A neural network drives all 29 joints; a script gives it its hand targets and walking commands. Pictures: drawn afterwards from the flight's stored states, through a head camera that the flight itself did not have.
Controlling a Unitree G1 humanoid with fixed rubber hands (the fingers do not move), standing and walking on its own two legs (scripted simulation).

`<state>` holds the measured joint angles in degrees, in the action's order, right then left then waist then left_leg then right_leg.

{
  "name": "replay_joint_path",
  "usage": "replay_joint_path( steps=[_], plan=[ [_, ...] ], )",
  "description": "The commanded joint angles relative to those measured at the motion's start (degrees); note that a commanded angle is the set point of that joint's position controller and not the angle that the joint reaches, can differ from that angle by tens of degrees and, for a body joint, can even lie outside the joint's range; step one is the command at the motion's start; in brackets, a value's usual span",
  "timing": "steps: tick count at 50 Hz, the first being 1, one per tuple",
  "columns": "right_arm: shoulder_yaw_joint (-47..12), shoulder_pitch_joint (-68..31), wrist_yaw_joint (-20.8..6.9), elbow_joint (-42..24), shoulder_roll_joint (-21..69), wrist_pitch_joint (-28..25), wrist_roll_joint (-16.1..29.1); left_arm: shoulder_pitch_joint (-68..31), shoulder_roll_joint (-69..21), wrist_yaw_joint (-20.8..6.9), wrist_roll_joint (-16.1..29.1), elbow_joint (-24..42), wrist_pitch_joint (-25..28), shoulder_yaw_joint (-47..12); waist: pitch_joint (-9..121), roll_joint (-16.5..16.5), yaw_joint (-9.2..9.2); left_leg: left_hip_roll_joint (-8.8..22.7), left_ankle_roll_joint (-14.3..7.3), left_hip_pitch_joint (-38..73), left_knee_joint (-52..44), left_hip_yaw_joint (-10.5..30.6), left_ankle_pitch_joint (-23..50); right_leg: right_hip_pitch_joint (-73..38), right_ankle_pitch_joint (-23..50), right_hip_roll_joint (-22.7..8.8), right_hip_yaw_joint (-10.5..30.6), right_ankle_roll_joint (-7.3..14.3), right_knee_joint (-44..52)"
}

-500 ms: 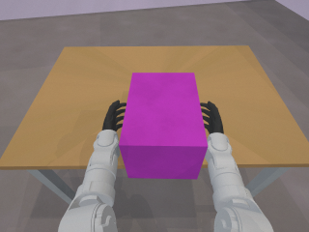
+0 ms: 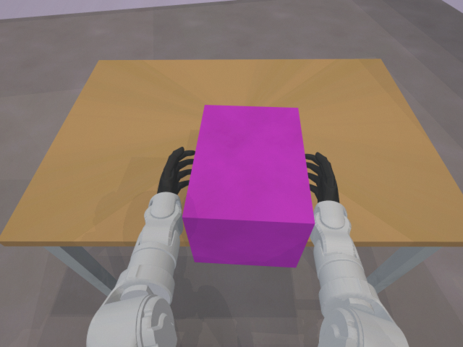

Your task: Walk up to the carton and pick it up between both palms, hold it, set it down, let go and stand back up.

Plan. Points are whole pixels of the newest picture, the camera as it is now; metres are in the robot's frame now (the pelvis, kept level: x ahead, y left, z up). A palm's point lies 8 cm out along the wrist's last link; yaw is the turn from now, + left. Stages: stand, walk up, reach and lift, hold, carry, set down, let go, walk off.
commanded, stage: set down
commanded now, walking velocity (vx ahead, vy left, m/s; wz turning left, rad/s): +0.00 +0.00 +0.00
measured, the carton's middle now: (248, 182) +0.43 -0.04 +0.02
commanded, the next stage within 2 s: none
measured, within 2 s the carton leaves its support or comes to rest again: neither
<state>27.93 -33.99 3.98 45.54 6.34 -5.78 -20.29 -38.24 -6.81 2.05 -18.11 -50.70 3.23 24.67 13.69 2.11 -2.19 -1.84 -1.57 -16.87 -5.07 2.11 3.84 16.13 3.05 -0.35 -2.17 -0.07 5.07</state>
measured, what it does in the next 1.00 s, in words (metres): stands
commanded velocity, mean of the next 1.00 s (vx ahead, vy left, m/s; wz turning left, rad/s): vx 0.00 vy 0.00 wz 0.00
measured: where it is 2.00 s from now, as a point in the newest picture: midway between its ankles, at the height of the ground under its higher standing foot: outside the picture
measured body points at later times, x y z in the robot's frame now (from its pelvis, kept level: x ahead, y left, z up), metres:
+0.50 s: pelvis +0.00 +0.00 +0.00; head +0.06 -0.01 +0.44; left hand +0.42 +0.10 +0.04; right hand +0.40 -0.18 +0.03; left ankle -0.02 +0.10 -0.75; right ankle -0.03 -0.12 -0.75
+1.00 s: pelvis +0.00 +0.00 +0.00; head +0.07 -0.01 +0.45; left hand +0.43 +0.11 +0.03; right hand +0.40 -0.18 +0.03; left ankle -0.02 +0.10 -0.75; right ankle -0.03 -0.12 -0.75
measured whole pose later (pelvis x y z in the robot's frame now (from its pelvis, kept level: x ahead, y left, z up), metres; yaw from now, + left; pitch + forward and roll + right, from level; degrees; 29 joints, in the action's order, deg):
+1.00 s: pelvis +0.00 +0.00 +0.00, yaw -3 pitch +18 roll +0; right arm 19.0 -38.5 6.9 55.9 1.0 -9.1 -11.3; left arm -41.1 -1.7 3.0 -13.3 -57.1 6.4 20.8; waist 11.6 0.4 -1.3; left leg -1.3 -1.4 -18.0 -2.0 -0.8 1.8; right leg 18.6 1.5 0.2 0.6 0.0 1.1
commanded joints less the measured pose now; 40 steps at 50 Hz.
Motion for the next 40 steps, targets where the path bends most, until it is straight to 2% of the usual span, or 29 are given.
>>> replay_joint_path(
  steps=[1, 11, 21, 33, 40],
  plan=[
    [-18.0, -36.3, -6.0, -4.6, 26.3, -4.6, -1.7, -37.6, -28.0, -6.2, -0.9, 5.1, 6.4, -16.7, 36.8, -2.6, -0.70, 0.0, -0.1, 10.8, 5.1, -2.2, 20.2, -24.0, 23.5, 1.9, 0.8, 1.2, -7.3],
    [-15.8, -32.8, -5.4, -0.1, 25.0, -6.7, -3.3, -34.3, -25.9, -5.5, -2.9, 0.6, 8.0, -13.9, 34.2, -2.1, 0.32, -0.1, 0.1, 11.0, 6.0, -2.3, 22.2, -19.6, 22.7, 1.9, 1.3, 1.2, -6.8],
    [-13.8, -31.8, -5.2, 1.4, 24.0, -7.2, -4.3, -33.4, -25.0, -5.2, -3.7, -1.1, 8.4, -12.7, 32.9, -1.7, 0.35, 0.1, 0.4, 12.5, 6.7, -2.3, 22.0, -15.2, 19.4, 1.9, 1.2, 1.4, -5.5],
    [-13.6, -31.3, -7.0, 1.1, 23.7, -6.0, -5.0, -30.8, -23.0, -6.4, -3.0, 1.6, 7.4, -13.0, 33.2, -2.3, 0.26, -0.6, 1.7, 14.8, 6.8, -2.5, 21.1, -16.4, 19.7, 2.5, 0.5, 0.4, -6.4],
    [-14.0, -30.7, -6.3, 1.6, 20.9, -5.9, -4.1, -29.5, -18.8, -6.3, -2.0, 3.1, 6.9, -12.4, 32.1, -2.6, 0.51, -1.1, 2.0, 13.4, 6.5, -2.7, 21.0, -19.7, 23.0, 2.5, 0.9, -0.3, -8.0]
  ],
)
